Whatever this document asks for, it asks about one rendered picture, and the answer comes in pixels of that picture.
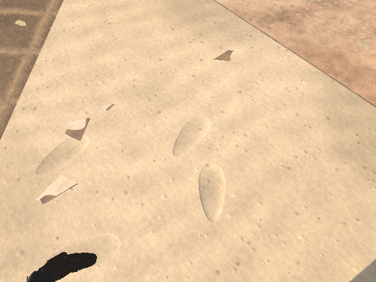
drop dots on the robot left hand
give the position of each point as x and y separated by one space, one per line
61 265

